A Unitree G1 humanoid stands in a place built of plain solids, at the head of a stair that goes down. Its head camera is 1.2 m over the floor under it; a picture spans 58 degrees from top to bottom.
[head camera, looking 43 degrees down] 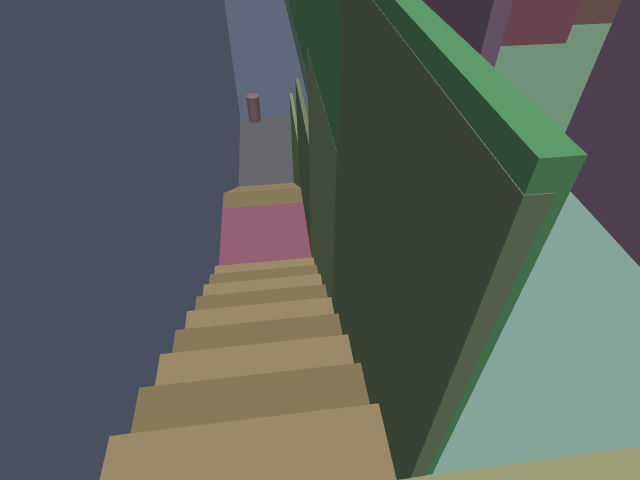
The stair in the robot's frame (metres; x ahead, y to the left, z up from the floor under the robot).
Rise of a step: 0.17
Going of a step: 0.26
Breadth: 0.86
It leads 7 degrees to the left of straight ahead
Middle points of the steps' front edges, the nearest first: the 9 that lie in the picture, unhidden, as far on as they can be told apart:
0.63 0.23 -0.17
0.88 0.26 -0.34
1.13 0.30 -0.51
1.38 0.33 -0.68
1.64 0.36 -0.85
1.89 0.39 -1.02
2.14 0.42 -1.19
2.39 0.45 -1.36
2.65 0.49 -1.53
